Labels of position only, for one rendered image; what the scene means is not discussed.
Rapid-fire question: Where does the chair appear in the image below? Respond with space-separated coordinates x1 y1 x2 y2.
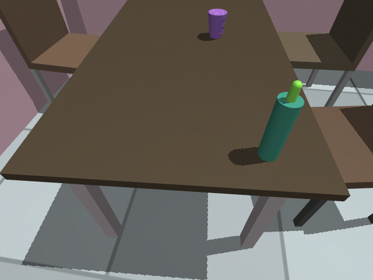
277 0 373 107
293 104 373 227
0 0 101 104

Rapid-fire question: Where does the table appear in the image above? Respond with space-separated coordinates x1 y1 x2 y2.
0 0 350 248

